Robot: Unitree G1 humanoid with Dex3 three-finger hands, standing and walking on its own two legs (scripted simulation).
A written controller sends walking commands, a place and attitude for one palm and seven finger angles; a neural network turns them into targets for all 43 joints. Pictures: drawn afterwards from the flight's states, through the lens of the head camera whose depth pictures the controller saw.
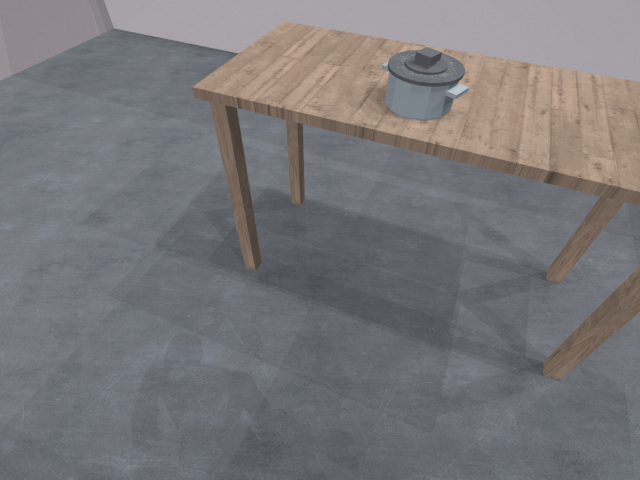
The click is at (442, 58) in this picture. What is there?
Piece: lid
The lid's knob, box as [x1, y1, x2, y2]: [415, 47, 441, 65]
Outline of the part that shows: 415,54 416,60 429,65 439,60 441,52 425,47 417,51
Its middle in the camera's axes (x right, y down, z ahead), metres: +0.24 -0.41 +0.87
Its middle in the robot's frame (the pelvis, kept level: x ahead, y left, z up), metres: +0.96 -0.19 +0.11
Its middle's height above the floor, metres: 0.89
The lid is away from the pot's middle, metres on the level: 0.00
